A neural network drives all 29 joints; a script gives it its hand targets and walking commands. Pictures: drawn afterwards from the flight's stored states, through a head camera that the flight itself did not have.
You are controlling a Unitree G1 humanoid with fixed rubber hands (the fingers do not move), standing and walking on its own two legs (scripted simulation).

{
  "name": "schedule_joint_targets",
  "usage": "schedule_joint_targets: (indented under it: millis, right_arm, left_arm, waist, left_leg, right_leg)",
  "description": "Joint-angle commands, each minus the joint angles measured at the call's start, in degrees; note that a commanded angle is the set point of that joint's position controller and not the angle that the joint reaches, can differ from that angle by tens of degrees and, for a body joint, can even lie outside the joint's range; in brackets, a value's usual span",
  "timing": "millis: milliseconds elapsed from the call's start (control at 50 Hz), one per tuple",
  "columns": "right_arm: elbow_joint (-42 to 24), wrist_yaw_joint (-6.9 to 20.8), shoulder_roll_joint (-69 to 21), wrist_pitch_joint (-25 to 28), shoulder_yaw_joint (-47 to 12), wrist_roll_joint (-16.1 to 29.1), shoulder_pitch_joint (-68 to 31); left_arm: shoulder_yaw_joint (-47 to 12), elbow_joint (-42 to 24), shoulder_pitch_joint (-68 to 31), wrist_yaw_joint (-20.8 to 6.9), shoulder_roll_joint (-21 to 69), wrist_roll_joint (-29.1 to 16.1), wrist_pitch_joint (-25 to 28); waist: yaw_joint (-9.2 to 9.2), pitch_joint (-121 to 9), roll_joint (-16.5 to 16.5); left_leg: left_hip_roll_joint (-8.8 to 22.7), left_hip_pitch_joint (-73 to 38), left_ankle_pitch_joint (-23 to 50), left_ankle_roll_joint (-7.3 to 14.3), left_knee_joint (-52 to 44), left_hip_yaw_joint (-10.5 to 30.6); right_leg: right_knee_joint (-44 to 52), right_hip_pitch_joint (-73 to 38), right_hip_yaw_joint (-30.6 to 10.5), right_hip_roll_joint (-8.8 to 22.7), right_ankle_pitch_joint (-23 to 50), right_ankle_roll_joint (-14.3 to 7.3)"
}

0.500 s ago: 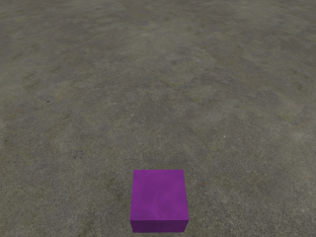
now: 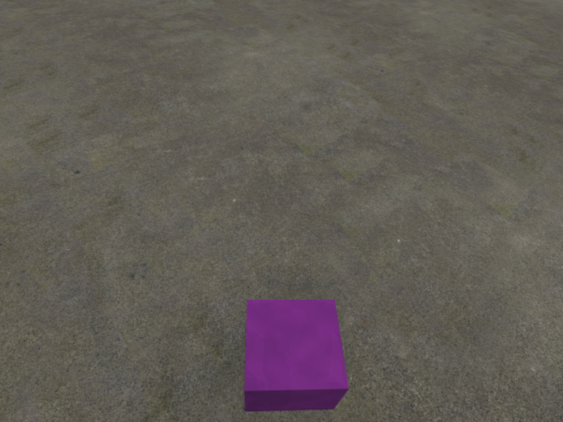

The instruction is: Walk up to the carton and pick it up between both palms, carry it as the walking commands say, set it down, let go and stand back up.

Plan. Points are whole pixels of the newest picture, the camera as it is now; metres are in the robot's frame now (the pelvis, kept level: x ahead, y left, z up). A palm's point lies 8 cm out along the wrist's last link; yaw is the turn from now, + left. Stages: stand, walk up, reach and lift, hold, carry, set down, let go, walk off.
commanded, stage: walk up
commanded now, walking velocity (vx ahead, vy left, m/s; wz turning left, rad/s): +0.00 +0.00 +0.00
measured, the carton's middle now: (290, 354) +0.47 -0.04 -0.66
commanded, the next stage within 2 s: stand in 0.08 s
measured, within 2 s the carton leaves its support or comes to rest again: neither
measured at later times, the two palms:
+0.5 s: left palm out of the picture +0.01 +0.22 -0.14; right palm out of the picture -0.01 -0.22 -0.14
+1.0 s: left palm out of the picture +0.14 +0.21 -0.14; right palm out of the picture +0.14 -0.24 -0.14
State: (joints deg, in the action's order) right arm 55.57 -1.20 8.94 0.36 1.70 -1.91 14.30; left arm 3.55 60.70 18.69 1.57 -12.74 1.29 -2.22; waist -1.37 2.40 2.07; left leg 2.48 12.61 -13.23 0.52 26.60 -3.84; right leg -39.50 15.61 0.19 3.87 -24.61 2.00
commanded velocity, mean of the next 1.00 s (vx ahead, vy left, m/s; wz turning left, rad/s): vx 0.00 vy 0.00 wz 0.00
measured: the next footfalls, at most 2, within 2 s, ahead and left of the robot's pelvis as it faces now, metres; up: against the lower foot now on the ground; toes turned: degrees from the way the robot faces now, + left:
right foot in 0.18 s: +0.03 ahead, -0.12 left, +0.00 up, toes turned +1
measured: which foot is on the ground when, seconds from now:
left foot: down 0.00-1.00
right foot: up 0.00-0.16, down 0.18-1.00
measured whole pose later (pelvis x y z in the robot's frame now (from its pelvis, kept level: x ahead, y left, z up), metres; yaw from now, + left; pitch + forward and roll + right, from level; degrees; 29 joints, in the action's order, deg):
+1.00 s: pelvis +0.00 +0.00 -0.03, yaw -1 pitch +14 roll +0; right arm 30.7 4.8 11.4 -29.7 4.1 -2.6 4.5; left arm 2.7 28.5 5.9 -0.8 -8.1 -1.1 -31.3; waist -0.7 -3.1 0.5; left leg 0.8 35.1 -17.6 0.7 39.0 -2.8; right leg -39.6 33.6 1.2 0.3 -19.7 -0.6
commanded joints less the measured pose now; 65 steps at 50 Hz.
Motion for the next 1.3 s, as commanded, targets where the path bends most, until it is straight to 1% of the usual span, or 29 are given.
schedule_joint_targets:
  millis: [0, 60, 80, 120, 140, 180, 200, 220, 240, 300, 440, 580, 600, 620, 640, 660, 680, 700, 720, 740, 780, 800, 840, 880, 960, 1000, 1080, 1140, 1280]
  right_arm:
    - [-1.9, -0.5, 7.2, 1.0, 1.2, 0.2, 0.1]
    - [-1.2, -0.9, 6.9, 1.1, 1.4, 0.0, 2.1]
    - [-0.4, -1.1, 6.6, 0.7, 1.4, 0.5, 2.6]
    - [0.4, -1.3, 6.6, 0.2, 1.5, 0.5, 3.1]
    - [0.8, -1.2, 6.6, 0.0, 1.6, 0.7, 3.9]
    - [0.7, -0.8, 4.3, 0.3, 0.9, 1.1, 5.0]
    - [1.0, -0.7, 2.1, -0.1, 0.3, 1.5, 5.0]
    - [1.9, -0.8, 2.7, -0.3, 0.2, 1.2, 5.2]
    - [2.6, -0.8, 3.1, -0.3, 0.2, 1.1, 5.6]
    - [3.9, -0.8, 3.8, -0.1, 0.3, 1.1, 6.1]
    - [5.4, -1.0, 3.5, 0.2, 0.0, 1.0, 6.8]
    - [6.3, -1.0, 3.4, 0.3, -0.2, 0.9, 7.4]
    - [-13.8, -0.1, 9.7, -0.4, -2.3, 6.8, -12.7]
    - [-25.4, -0.7, 12.7, -4.7, -2.6, 8.1, -32.8]
    - [-24.0, -1.2, 13.5, -9.5, -2.2, 7.8, -29.8]
    - [-25.9, -0.7, 13.8, -14.1, -2.4, 6.9, -26.1]
    - [-22.4, 0.0, 11.9, -20.0, -3.1, 6.1, -20.6]
    - [-18.8, 0.6, 10.3, -26.0, -3.9, 5.5, -17.2]
    - [-15.9, 1.3, 9.2, -30.7, -3.6, 5.2, -14.0]
    - [-13.4, 1.8, 9.1, -34.5, -3.2, 5.1, -10.2]
    - [-15.3, 2.0, 8.5, -37.7, -1.3, 5.5, -5.2]
    - [-16.8, 2.4, 8.2, -37.8, -0.5, 5.0, -5.0]
    - [-20.9, 3.7, 8.0, -36.5, 1.0, 2.5, -5.8]
    - [-25.1, 4.9, 8.1, -33.9, 2.4, 0.2, -9.1]
    - [-32.0, 6.5, 10.0, -27.6, 5.5, -2.0, -13.9]
    - [-33.4, 7.0, 10.2, -25.9, 5.4, -1.6, -14.7]
    - [-32.4, 7.7, 11.2, -23.8, 4.7, 0.0, -13.7]
    - [-32.0, 8.2, 13.0, -23.6, 5.2, 0.9, -15.2]
    - [-31.1, 9.1, 14.1, -25.5, 6.6, 2.4, -27.9]
  left_arm:
    - [-0.2, -0.1, 5.4, -0.4, -0.9, 0.0, 0.2]
    - [-0.6, -0.9, 3.1, -0.1, -0.2, -0.2, 0.3]
    - [-0.9, -1.3, 2.3, 0.0, 0.4, -0.2, 0.7]
    - [-1.4, -0.8, 3.4, 0.2, 1.4, -0.4, 1.3]
    - [-1.6, -0.2, 4.9, 0.4, 1.5, -0.5, 1.7]
    - [-1.9, -0.5, 5.8, 0.6, -1.3, 0.3, 2.8]
    - [-1.7, -0.8, 1.7, 0.4, -2.7, -0.3, 3.0]
    - [-1.5, -1.0, 0.3, 0.3, -2.8, -0.1, 3.2]
    - [-1.7, -1.3, -0.5, 0.4, -2.3, -0.1, 3.3]
    - [-1.8, -0.8, 0.1, 0.5, -0.8, -0.5, 3.3]
    - [-1.7, 0.1, 1.4, 0.7, -0.5, -0.7, 3.0]
    - [-1.9, 0.8, 2.5, 0.7, -0.6, -0.7, 3.0]
    - [-7.3, -19.4, -17.6, -0.8, -4.6, -3.5, 0.5]
    - [-5.4, -30.9, -37.7, 0.3, -7.7, -4.6, -4.4]
    - [-3.3, -27.3, -34.6, 0.5, -10.1, -3.7, -8.7]
    - [-2.7, -26.9, -30.5, 0.2, -11.0, -5.3, -12.9]
    - [-3.7, -25.5, -25.6, -0.3, -9.3, -5.6, -18.5]
    - [-4.9, -22.5, -21.7, -1.0, -7.2, -5.7, -24.1]
    - [-5.7, -20.3, -19.4, -1.4, -6.1, -5.9, -28.9]
    - [-5.0, -19.3, -16.2, -1.6, -5.3, -6.2, -32.7]
    - [-3.0, -22.0, -11.1, -2.1, -3.8, -7.0, -37.0]
    - [-3.4, -22.9, -9.6, -2.2, -2.3, -6.5, -37.4]
    - [-3.0, -25.9, -9.1, -2.4, -0.1, -4.3, -35.7]
    - [-0.9, -31.0, -12.2, -2.5, -0.4, -2.6, -32.8]
    - [1.6, -39.9, -15.8, -2.1, -0.6, -1.6, -26.6]
    - [2.1, -41.3, -16.0, -1.7, -0.4, -1.2, -25.1]
    - [2.3, -41.5, -12.8, -1.0, 1.0, -1.1, -23.3]
    - [2.3, -43.0, -13.1, -0.6, 1.9, -1.6, -23.2]
    - [4.6, -44.6, -25.7, -1.0, 0.3, -1.8, -24.9]
  waist:
    - [-0.62, -0.4, -11.4]
    - [0.53, -0.7, -11.3]
    - [0.6, -0.6, -12.9]
    - [-0.04, -0.1, -11.9]
    - [-0.47, -0.6, -10.5]
    - [0.22, -0.9, -4.4]
    - [1.7, 0.8, 4.6]
    - [2.15, 1.9, 5.0]
    - [2.62, 2.2, 3.7]
    - [2.24, 2.4, 0.6]
    - [1.63, 2.6, -1.7]
    - [1.66, 2.8, -2.6]
    - [1.77, -11.7, 0.2]
    - [3.88, -9.2, 1.1]
    - [2.53, -4.3, -1.0]
    - [2.57, -5.7, -1.7]
    - [1.98, -4.5, -2.1]
    - [1.28, -1.4, 0.0]
    - [1.21, -1.0, 0.5]
    - [0.95, -1.9, -0.9]
    - [1.11, -9.5, -2.8]
    - [1.32, -12.7, -2.9]
    - [1.59, -14.5, -1.8]
    - [1.44, -15.1, -1.6]
    - [0.06, -22.6, -2.5]
    - [-0.15, -26.1, -1.6]
    - [-0.32, -29.5, -1.4]
    - [0.15, -30.0, -1.3]
    - [1.13, -20.8, 0.2]
  left_leg:
    - [12.0, -1.4, 14.5, 5.1, -12.5, 10.6]
    - [13.1, -3.1, 17.3, 6.8, -10.8, 11.3]
    - [11.3, -3.1, 15.6, 6.7, -10.8, 10.1]
    - [10.6, -2.5, 13.8, 6.1, -9.5, 9.7]
    - [9.8, -1.4, 12.4, 5.1, -8.8, 10.0]
    - [6.7, 2.4, 8.8, 2.9, -6.1, 8.6]
    - [2.1, -0.4, 4.0, 1.0, -5.5, 4.2]
    - [1.8, -2.7, 3.4, 0.5, -4.4, 3.0]
    - [1.9, -3.7, 4.3, 0.1, -4.8, 3.0]
    - [3.1, -3.7, 7.7, 0.2, -6.4, 4.3]
    - [3.7, -2.3, 8.2, 0.3, -7.5, 5.1]
    - [3.9, -2.1, 8.2, 0.2, -7.5, 5.3]
    - [-5.9, 9.2, -13.9, 2.5, 2.2, -0.3]
    - [-2.7, 11.3, -15.7, 2.4, 4.8, 0.3]
    - [-2.4, 15.3, -15.8, 1.8, 5.7, 0.7]
    - [-1.8, 13.4, -15.4, 1.5, 4.9, 0.6]
    - [-1.4, 10.7, -15.0, 1.1, 4.6, 1.3]
    - [-1.4, 8.9, -12.9, 1.2, 5.1, 1.6]
    - [-1.4, 8.4, -10.3, 0.9, 6.1, 2.2]
    - [-1.6, 9.7, -6.4, 0.8, 6.3, 3.1]
    - [-2.2, 8.7, 8.5, 1.7, 6.9, 5.5]
    - [-2.3, 7.1, 14.6, 1.9, 7.1, 6.4]
    - [-2.3, 6.8, 19.6, 2.4, 6.9, 6.9]
    - [-2.7, 9.4, 19.9, 2.1, 8.0, 6.5]
    - [-3.1, 11.8, 23.2, 0.1, 13.9, 5.8]
    - [-3.2, 13.7, 24.8, -0.5, 17.0, 5.8]
    - [-3.5, 15.9, 26.8, -1.7, 20.7, 5.2]
    - [-3.4, 16.5, 22.0, -2.7, 21.5, 4.5]
    - [-3.5, 25.1, -3.7, -1.9, 20.2, 2.6]
  right_leg:
    - [-3.2, 1.0, 0.1, -0.3, 1.8, -0.8]
    - [-0.1, 1.4, 1.1, -0.8, 1.1, -0.8]
    - [3.7, 0.1, 1.6, -0.8, 1.7, -1.1]
    - [13.2, -3.4, 3.8, -1.7, 7.6, -1.4]
    - [17.8, -6.3, 4.6, -1.3, 11.0, -1.8]
    - [22.1, -11.1, -0.2, 4.5, 17.1, -3.4]
    - [23.3, -5.8, -3.9, 6.5, 17.2, -5.0]
    - [24.7, -3.6, -4.3, 6.9, 15.2, -5.5]
    - [25.0, -3.5, -3.6, 6.4, 14.4, -5.0]
    - [23.7, -5.0, -0.3, 4.2, 14.9, -3.6]
    - [22.8, -6.7, 0.4, 3.6, 14.3, -3.6]
    - [22.6, -6.6, 0.4, 3.4, 14.3, -3.6]
    - [13.8, 8.0, -3.1, -1.9, -6.9, -4.3]
    - [11.4, 11.8, -1.1, -1.1, -6.4, -4.4]
    - [10.9, 9.4, -0.1, -0.3, -5.9, -5.2]
    - [10.9, 11.6, 1.3, 0.0, -7.8, -5.7]
    - [12.2, 14.1, 0.5, 0.8, -9.2, -6.5]
    - [13.1, 18.0, -0.2, 0.8, -8.7, -6.8]
    - [12.6, 19.5, -1.0, 0.4, -6.3, -6.6]
    - [11.5, 18.2, -1.7, -0.3, -1.1, -6.4]
    - [9.0, 11.8, -2.5, -2.9, 17.3, -6.0]
    - [8.3, 9.5, -2.6, -4.2, 23.6, -6.3]
    - [8.1, 7.6, -3.5, -4.9, 29.2, -6.2]
    - [6.6, 8.0, -4.2, -4.5, 29.9, -5.4]
    - [-0.9, 14.7, -3.7, -4.5, 30.4, -4.6]
    - [-4.1, 18.3, -3.4, -4.8, 31.1, -3.9]
    - [-8.0, 23.1, -1.8, -5.5, 30.6, -3.4]
    - [-8.6, 24.6, -1.0, -5.8, 26.0, -3.8]
    - [-7.3, 26.1, -0.5, -4.7, 5.7, -3.8]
